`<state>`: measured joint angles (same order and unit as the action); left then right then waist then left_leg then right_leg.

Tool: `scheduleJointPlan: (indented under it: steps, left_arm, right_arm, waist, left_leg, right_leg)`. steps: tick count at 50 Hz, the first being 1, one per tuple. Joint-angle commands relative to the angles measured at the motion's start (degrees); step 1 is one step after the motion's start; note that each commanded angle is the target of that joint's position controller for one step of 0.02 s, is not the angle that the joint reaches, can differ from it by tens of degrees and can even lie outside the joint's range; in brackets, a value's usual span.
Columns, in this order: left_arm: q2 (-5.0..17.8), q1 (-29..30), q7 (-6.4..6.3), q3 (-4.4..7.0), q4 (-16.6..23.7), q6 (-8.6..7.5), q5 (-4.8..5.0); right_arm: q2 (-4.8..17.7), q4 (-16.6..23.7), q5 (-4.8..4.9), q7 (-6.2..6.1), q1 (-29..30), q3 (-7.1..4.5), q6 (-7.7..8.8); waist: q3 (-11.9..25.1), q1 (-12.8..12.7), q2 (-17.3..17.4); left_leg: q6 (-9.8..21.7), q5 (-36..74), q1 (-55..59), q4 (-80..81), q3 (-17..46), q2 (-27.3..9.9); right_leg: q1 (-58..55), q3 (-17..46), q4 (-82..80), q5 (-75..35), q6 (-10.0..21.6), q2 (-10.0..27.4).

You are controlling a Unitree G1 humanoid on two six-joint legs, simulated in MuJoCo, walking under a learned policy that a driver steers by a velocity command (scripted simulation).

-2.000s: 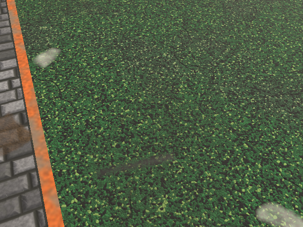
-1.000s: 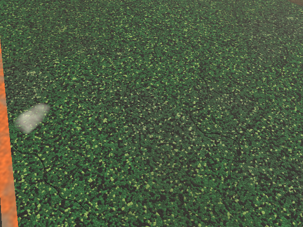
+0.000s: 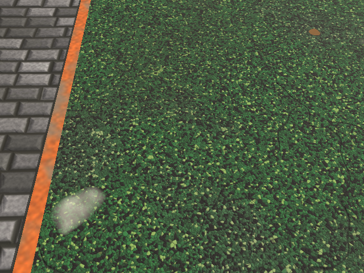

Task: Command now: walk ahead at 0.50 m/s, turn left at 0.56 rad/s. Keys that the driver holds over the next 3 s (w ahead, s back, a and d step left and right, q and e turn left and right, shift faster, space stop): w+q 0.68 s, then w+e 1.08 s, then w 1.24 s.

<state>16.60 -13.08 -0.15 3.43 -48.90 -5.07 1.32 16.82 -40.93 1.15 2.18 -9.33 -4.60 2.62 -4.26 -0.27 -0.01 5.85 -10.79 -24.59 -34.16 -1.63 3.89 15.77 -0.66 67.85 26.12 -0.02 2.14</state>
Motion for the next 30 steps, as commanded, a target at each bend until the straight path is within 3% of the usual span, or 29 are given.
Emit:
scheduleJointPlan:
  steps: [1,2,5,8,11,13,16,18,19,20,21,22,23,24,25,27,30]
  left_arm:
    - [7.49,4.05,-0.03,1.58,6.40,-3.26,-1.10]
    - [7.62,2.97,0.07,1.83,6.25,-2.51,-1.44]
    - [5.55,3.29,-0.09,1.51,6.99,-0.83,-2.24]
    - [3.80,9.93,-0.12,0.77,9.20,-0.59,-2.21]
    - [3.03,15.37,0.56,0.28,10.88,-1.07,-1.50]
    - [3.95,17.38,0.99,0.48,11.93,-1.47,-0.97]
    - [6.16,16.73,1.65,1.26,12.29,-2.29,-0.82]
    - [7.41,11.24,1.55,2.09,10.98,-2.92,-0.82]
    - [9.11,5.32,1.21,2.96,9.73,-3.24,-1.46]
    - [12.21,-3.39,0.72,3.74,9.01,-3.25,-2.25]
    - [16.45,-7.78,0.99,4.73,6.83,-2.44,-2.69]
    - [10.73,-6.28,1.26,3.60,7.67,-2.18,-1.12]
    - [6.95,-3.72,0.94,2.57,8.44,-1.75,-1.02]
    - [6.07,-0.82,0.84,2.05,8.70,-1.29,-1.65]
    - [4.91,0.79,0.74,1.65,8.24,-1.02,-1.90]
    - [4.09,1.43,0.52,1.34,7.48,-1.28,-2.10]
    - [6.02,0.62,0.48,2.04,6.04,-1.84,-1.52]
  right_arm:
    - [6.34,2.62,-0.29,-0.53,-5.32,-1.73,1.28]
    - [5.81,3.53,-0.87,-0.81,-3.93,-1.38,1.27]
    - [7.66,3.58,-0.51,-1.77,-4.82,-1.87,1.49]
    - [8.89,2.97,-0.20,-2.84,-7.07,-2.24,1.10]
    - [9.10,2.25,-0.02,-3.17,-9.39,-2.35,0.54]
    - [9.01,1.46,0.27,-3.20,-11.09,-2.39,0.28]
    - [8.33,1.15,0.30,-3.56,-11.68,-2.33,-0.22]
    - [7.84,1.61,0.16,-3.64,-10.23,-2.24,-0.60]
    - [5.84,2.17,-0.07,-3.46,-9.77,-1.50,-0.53]
    - [2.60,3.29,-1.07,-3.27,-10.45,-0.22,-0.39]
    - [-0.39,4.88,0.86,-3.19,-19.22,0.72,0.20]
    - [6.18,3.12,1.55,-3.46,-18.53,-0.24,0.21]
    - [9.35,3.76,1.03,-3.41,-11.65,-1.14,-0.10]
    - [8.98,4.40,0.34,-3.49,-8.38,-1.24,-0.38]
    - [8.22,5.14,-0.27,-3.30,-6.30,-1.39,-0.39]
    - [5.76,5.46,0.52,-2.63,-7.12,-1.23,-0.87]
    - [3.38,7.08,0.34,-2.38,-5.04,-0.60,-1.55]
  waist:
    - [7.91,1.65,0.17]
    - [7.32,0.13,1.47]
    - [6.17,-0.66,1.50]
    - [4.24,1.50,2.73]
    - [3.72,3.98,4.44]
    - [3.53,4.69,5.01]
    - [3.89,3.69,6.23]
    - [5.30,0.45,7.85]
    - [9.50,-2.48,6.95]
    - [17.90,-5.66,0.37]
    - [23.54,-1.39,-19.93]
    - [19.64,-2.82,-13.60]
    - [12.31,-4.61,-7.97]
    - [8.32,-3.72,-4.24]
    - [5.21,-2.83,-4.04]
    - [4.13,-1.08,-6.52]
    - [3.10,-0.86,-5.24]
  left_leg:
    - [11.37,7.07,24.38,18.62,25.97,-15.51]
    - [11.22,10.56,20.25,19.85,24.22,-14.43]
    - [11.66,17.52,14.20,21.65,19.75,-12.67]
    - [9.19,15.13,11.36,21.54,16.14,-9.62]
    - [6.82,8.73,9.79,20.67,16.09,-8.33]
    - [6.39,6.41,11.64,18.89,18.78,-9.55]
    - [5.52,5.54,17.03,13.68,24.01,-11.68]
    - [4.18,8.88,17.58,9.00,25.55,-11.15]
    - [2.39,11.23,15.53,1.63,23.50,-8.14]
    - [0.14,2.25,8.14,-14.46,18.44,-4.22]
    - [-3.73,-24.21,-13.02,-32.61,11.87,3.18]
    - [-4.50,-22.19,-20.12,-39.99,13.23,-2.08]
    - [-4.79,-16.58,-21.52,-41.23,11.94,-4.07]
    - [-5.05,-12.45,-19.45,-39.99,10.13,-6.05]
    - [-5.14,-9.84,-18.25,-37.27,10.03,-7.54]
    - [-4.98,-7.50,-14.28,-33.96,8.94,-9.58]
    - [-5.77,-4.83,-16.34,-29.04,7.77,-10.67]
  right_leg:
    - [24.06,5.64,-0.37,-5.75,0.93,4.03]
    - [20.70,5.85,-2.04,-7.46,0.36,4.69]
    - [18.80,4.19,-9.45,-11.42,-2.60,4.13]
    - [18.38,3.53,-22.73,-22.38,-4.29,2.14]
    - [13.88,3.02,-33.56,-31.11,-4.28,-0.69]
    - [12.91,4.05,-36.61,-31.67,-3.74,-1.42]
    - [11.80,5.68,-40.03,-26.38,-1.93,-1.73]
    - [4.97,4.43,-42.30,-23.04,0.21,-2.19]
    - [-5.00,5.22,-42.99,-23.21,2.27,-0.31]
    - [-20.21,14.87,-41.87,-19.50,5.73,9.52]
    - [-36.91,43.12,-47.77,-7.41,15.74,22.03]
    - [-34.69,47.00,-50.50,5.94,14.95,22.34]
    - [-27.70,36.66,-51.23,4.54,12.07,19.45]
    - [-20.53,28.76,-51.99,-3.21,10.41,16.87]
    - [-15.31,23.35,-53.16,-9.57,9.97,14.68]
    - [-10.44,15.71,-55.87,-15.65,9.24,12.17]
    - [-9.65,9.81,-58.63,-22.11,10.99,12.96]
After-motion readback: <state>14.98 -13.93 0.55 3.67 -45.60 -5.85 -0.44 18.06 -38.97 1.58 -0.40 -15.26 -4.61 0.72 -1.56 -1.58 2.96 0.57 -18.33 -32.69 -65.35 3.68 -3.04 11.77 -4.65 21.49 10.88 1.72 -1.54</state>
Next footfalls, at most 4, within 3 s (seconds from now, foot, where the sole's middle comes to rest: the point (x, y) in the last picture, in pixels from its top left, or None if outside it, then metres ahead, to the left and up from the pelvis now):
0.40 right None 0.42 -0.11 -0.76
0.90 left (121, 233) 0.57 0.25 -0.76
1.42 right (169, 156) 0.92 0.08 -0.76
1.90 left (127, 107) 1.20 0.29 -0.76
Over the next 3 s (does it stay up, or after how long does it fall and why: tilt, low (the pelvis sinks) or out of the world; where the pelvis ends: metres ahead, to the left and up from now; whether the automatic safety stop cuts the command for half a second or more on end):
stays up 1.62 0.11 0.00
